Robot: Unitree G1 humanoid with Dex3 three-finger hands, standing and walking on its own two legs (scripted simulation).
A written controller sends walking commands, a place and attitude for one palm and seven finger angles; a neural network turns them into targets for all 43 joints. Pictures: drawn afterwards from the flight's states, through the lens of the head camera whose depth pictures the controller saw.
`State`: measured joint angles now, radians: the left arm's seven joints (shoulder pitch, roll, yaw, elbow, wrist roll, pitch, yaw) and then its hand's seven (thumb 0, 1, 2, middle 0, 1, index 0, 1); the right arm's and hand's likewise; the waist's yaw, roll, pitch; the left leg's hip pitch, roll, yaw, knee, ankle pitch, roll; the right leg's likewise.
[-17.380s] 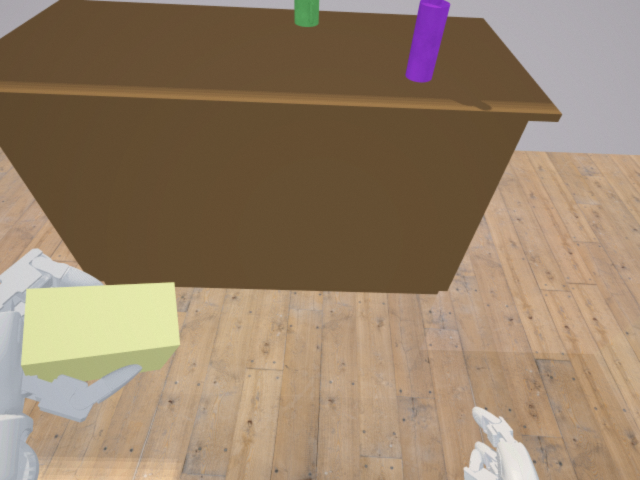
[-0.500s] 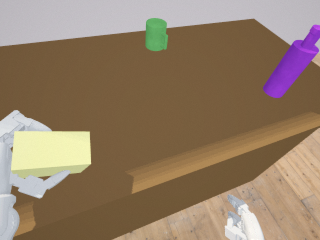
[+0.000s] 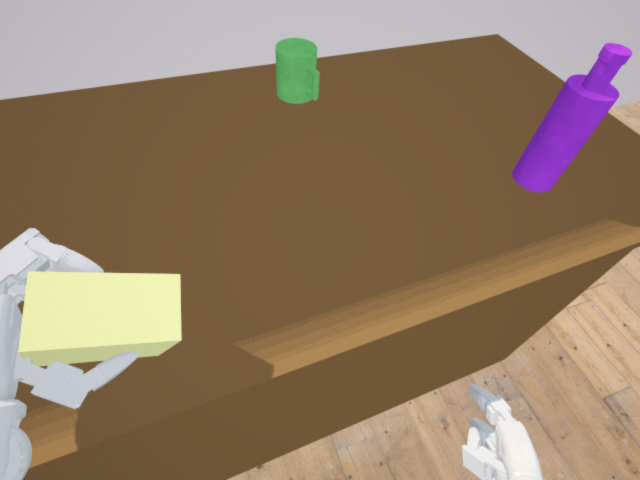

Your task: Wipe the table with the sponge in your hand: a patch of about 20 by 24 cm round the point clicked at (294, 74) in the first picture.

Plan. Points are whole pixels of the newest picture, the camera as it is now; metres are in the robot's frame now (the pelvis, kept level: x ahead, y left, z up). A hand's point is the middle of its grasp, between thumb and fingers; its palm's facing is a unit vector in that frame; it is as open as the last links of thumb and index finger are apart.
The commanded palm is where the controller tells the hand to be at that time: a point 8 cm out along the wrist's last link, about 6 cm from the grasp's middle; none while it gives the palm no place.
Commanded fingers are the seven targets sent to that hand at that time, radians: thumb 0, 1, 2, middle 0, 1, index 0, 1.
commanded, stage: look again from close up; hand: left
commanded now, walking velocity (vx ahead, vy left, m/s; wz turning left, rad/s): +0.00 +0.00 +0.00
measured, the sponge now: (125, 319) +0.23 +0.21 +0.13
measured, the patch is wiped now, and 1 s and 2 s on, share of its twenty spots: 0.00 0.00 0.00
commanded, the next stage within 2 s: shuffle to correct the standing spot in 0.02 s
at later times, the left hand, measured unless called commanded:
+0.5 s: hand (129, 314) +0.22 +0.20 +0.16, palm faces +0.36 -0.86 -0.37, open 10.3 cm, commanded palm +0.16 +0.23 +0.18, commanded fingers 0.00 0.10 1.30 -1.20 -1.60 -1.20 -1.60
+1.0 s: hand (200, 290) +0.25 +0.15 +0.16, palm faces +0.32 -0.83 -0.45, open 10.3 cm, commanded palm +0.19 +0.18 +0.18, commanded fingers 0.00 0.10 1.30 -1.20 -1.60 -1.20 -1.60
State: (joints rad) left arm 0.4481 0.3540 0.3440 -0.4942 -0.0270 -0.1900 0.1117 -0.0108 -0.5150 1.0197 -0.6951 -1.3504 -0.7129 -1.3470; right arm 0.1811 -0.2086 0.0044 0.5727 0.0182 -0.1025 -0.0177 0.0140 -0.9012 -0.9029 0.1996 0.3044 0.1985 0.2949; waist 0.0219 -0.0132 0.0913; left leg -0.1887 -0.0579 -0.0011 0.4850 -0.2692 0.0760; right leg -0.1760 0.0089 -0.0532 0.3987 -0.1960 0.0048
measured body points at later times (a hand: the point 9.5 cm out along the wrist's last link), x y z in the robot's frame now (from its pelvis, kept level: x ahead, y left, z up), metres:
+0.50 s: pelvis +0.00 -0.04 +0.00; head +0.02 -0.03 +0.45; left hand +0.20 +0.24 +0.18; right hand +0.17 -0.27 -0.08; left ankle -0.01 +0.06 -0.74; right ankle +0.01 -0.13 -0.74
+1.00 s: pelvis +0.03 -0.10 -0.01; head +0.06 -0.09 +0.44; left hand +0.23 +0.19 +0.18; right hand +0.20 -0.33 -0.09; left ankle -0.01 +0.05 -0.74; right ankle +0.02 -0.14 -0.74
